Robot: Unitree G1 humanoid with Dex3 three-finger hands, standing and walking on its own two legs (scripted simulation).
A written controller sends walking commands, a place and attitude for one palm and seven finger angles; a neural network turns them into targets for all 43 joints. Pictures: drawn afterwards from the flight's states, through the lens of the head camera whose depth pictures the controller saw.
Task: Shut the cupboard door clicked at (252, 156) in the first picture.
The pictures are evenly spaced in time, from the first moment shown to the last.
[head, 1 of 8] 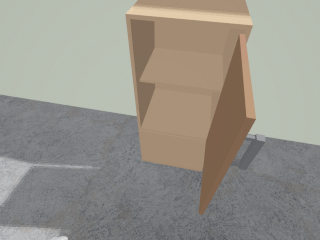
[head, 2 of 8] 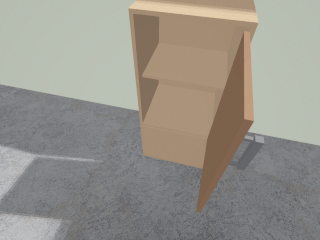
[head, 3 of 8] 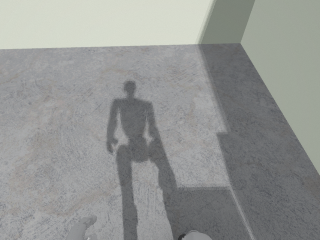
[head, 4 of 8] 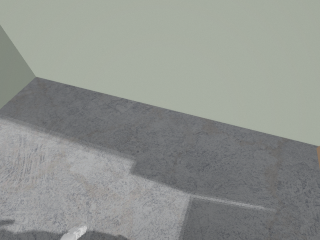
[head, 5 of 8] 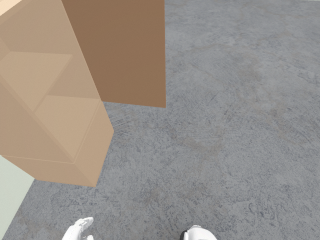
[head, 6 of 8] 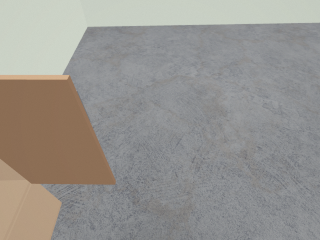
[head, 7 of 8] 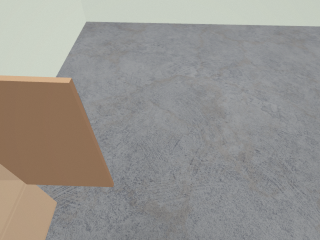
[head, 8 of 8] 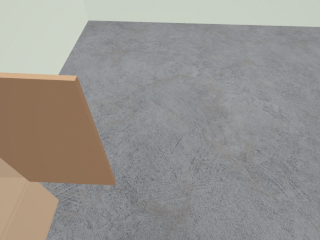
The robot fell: no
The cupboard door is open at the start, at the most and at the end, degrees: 88 88 88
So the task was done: no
